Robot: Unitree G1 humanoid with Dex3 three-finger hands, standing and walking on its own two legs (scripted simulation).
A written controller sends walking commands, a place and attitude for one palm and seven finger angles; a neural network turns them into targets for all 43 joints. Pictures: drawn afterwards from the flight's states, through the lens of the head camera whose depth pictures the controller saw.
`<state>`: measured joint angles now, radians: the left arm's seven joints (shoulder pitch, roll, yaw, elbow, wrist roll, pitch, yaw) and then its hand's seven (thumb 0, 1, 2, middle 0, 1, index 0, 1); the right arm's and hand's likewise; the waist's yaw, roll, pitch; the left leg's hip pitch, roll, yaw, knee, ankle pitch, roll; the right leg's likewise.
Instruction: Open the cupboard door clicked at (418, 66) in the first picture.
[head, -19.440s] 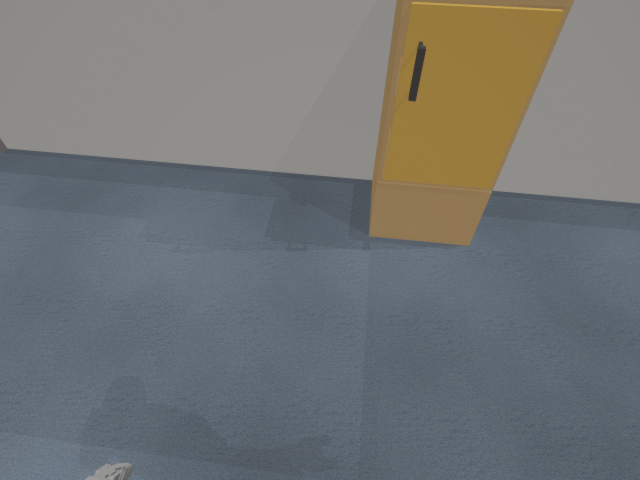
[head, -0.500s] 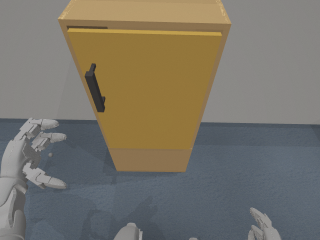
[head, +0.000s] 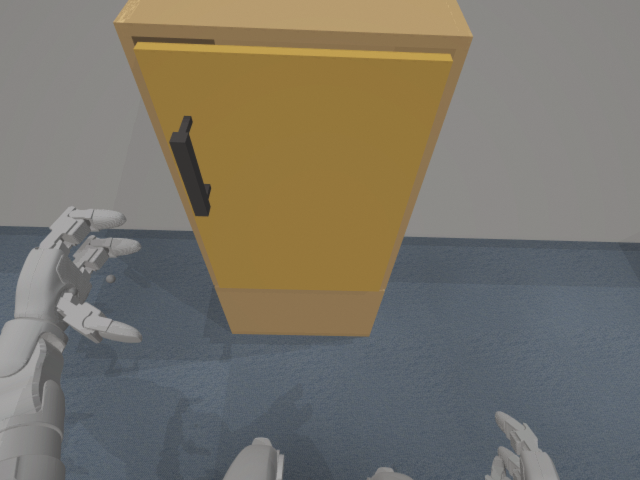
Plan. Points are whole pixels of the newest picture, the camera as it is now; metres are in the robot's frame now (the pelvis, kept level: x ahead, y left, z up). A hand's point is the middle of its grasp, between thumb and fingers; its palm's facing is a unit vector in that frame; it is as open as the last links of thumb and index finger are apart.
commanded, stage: move the hooked fingers beside the handle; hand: left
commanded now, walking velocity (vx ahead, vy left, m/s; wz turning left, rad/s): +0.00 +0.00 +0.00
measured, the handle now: (195, 168) +0.53 +0.22 +0.05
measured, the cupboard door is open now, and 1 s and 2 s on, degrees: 0 0 0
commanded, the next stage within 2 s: none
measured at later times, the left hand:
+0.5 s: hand (120, 242) +0.38 +0.27 +0.07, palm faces +0.04 -1.00 +0.00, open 14.0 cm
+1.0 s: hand (137, 202) +0.44 +0.27 +0.07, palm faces +0.05 -1.00 +0.00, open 14.0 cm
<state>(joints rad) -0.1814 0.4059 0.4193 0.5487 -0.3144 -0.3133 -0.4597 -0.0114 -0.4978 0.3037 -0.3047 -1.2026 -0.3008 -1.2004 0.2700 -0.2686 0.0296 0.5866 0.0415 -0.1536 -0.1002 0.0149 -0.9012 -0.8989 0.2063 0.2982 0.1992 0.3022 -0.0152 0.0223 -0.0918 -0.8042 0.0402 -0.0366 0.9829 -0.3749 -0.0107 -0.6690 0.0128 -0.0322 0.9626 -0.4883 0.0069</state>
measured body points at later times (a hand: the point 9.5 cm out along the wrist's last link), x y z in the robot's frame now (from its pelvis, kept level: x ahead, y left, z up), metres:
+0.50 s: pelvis +0.00 +0.01 +0.00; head +0.07 +0.02 +0.44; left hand +0.37 +0.33 +0.07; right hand +0.10 -0.26 -0.10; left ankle +0.06 +0.12 -0.68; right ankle -0.01 -0.13 -0.68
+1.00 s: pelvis +0.00 +0.01 -0.02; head +0.10 +0.02 +0.42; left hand +0.43 +0.33 +0.07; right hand +0.05 -0.27 -0.13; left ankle +0.06 +0.12 -0.68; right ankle -0.01 -0.13 -0.68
